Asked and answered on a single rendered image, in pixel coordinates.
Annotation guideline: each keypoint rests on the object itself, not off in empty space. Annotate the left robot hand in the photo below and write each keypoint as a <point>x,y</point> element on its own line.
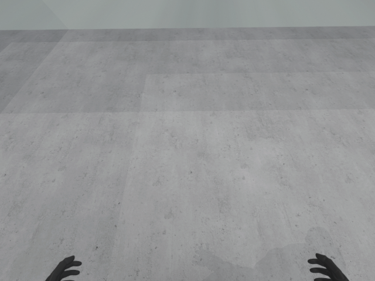
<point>59,272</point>

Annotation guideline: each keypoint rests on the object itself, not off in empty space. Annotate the right robot hand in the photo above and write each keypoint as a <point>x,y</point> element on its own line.
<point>331,270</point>

